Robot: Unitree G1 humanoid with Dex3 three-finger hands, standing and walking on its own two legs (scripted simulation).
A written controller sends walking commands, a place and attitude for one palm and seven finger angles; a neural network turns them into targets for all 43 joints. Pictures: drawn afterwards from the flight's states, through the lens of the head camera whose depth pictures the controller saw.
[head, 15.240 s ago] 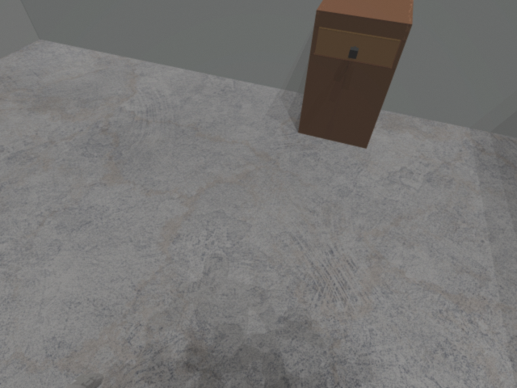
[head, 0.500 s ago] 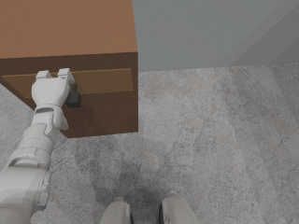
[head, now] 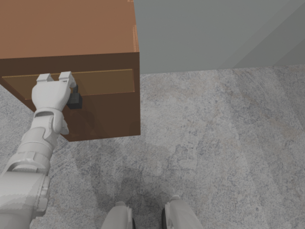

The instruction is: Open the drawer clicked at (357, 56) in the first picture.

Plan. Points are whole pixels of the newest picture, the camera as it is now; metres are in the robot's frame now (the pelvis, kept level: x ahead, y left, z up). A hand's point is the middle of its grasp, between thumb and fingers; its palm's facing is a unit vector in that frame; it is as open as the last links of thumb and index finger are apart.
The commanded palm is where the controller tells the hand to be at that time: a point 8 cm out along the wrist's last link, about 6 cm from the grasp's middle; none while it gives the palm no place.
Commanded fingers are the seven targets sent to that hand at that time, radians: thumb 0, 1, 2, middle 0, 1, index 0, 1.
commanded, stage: re-aim the fingers above the handle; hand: left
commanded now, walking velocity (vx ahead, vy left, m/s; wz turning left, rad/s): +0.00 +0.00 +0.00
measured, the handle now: (75, 95) +0.53 +0.23 -0.10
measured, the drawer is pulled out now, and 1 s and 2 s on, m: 0.00 0.00 0.00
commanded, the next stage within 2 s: lower the fingers behind the handle in 1.30 s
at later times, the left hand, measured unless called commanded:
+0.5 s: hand (69, 101) +0.47 +0.22 -0.04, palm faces -0.04 -0.04 -1.00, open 13.8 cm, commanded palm +0.46 +0.22 +0.02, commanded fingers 0.00 -0.50 0.30 -0.30 -1.20 -0.30 -1.20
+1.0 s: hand (61, 104) +0.46 +0.25 -0.04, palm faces -0.07 -0.02 -1.00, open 13.8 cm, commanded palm +0.46 +0.23 +0.02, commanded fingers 0.00 -0.50 0.30 -0.30 -1.20 -0.30 -1.20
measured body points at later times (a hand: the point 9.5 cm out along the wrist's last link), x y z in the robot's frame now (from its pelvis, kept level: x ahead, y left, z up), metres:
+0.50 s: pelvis +0.00 +0.00 +0.00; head +0.14 +0.01 +0.43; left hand +0.47 +0.22 +0.01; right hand +0.02 -0.27 -0.13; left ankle -0.01 +0.09 -0.65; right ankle +0.02 -0.12 -0.65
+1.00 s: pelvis +0.00 +0.00 +0.00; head +0.15 +0.01 +0.42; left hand +0.46 +0.24 +0.01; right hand +0.04 -0.28 -0.13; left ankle -0.01 +0.09 -0.65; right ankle +0.02 -0.12 -0.65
